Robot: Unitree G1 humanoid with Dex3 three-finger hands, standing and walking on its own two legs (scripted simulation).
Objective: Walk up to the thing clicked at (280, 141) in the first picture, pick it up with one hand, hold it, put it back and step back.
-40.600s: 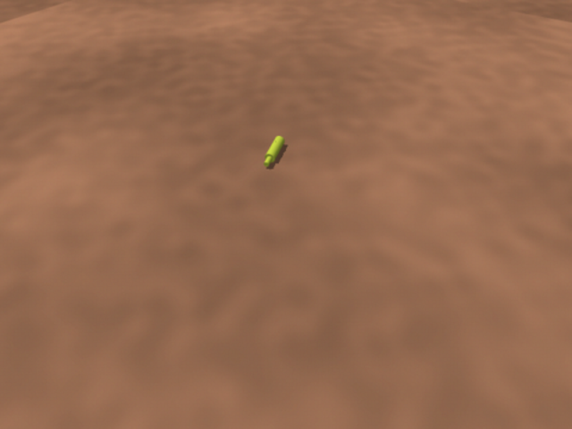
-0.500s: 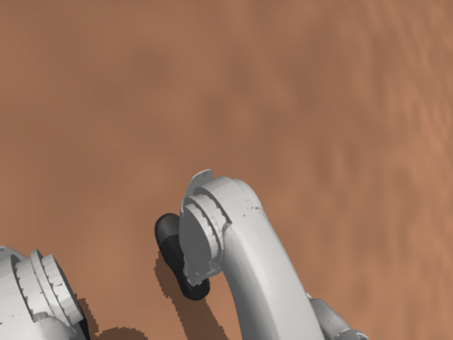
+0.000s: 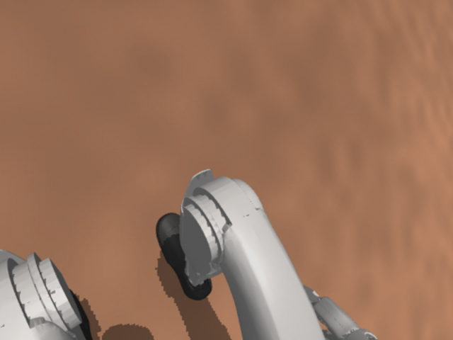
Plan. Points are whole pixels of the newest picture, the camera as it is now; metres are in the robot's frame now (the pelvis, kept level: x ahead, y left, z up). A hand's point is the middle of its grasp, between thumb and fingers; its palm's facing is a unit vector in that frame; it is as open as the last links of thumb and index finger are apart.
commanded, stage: close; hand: left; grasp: from above
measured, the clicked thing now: out of the picture +0.49 +0.38 -0.28
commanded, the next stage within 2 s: settle in 0.10 s
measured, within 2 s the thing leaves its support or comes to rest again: leaves its support in 0.52 s
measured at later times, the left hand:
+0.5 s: hand out of the picture +0.48 +0.34 -0.25, palm faces -0.47 -0.09 -0.88, open 8.4 cm
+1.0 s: hand out of the picture +0.47 +0.36 -0.16, palm faces -0.47 -0.07 -0.88, open 8.4 cm
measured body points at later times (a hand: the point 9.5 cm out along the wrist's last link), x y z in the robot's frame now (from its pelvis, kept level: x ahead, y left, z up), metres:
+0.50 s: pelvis +0.00 +0.00 +0.00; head +0.30 +0.14 +0.31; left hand +0.50 +0.34 -0.20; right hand +0.06 -0.26 -0.04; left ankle +0.06 +0.12 -0.28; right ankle +0.13 -0.12 -0.27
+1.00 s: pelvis +0.00 +0.00 +0.03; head +0.26 +0.15 +0.36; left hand +0.49 +0.36 -0.11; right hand +0.09 -0.26 -0.03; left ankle +0.06 +0.12 -0.28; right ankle +0.13 -0.12 -0.27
